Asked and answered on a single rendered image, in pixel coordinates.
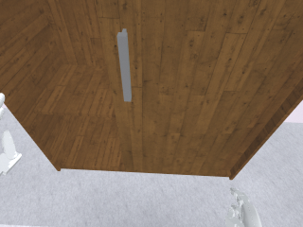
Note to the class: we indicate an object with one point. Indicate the right robot hand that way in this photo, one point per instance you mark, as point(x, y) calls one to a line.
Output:
point(247, 214)

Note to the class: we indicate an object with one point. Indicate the wardrobe door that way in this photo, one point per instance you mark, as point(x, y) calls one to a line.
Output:
point(200, 70)
point(284, 86)

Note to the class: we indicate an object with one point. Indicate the handle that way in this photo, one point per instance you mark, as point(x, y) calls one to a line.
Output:
point(124, 61)

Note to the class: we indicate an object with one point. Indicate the left robot hand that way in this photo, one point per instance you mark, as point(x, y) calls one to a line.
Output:
point(10, 157)

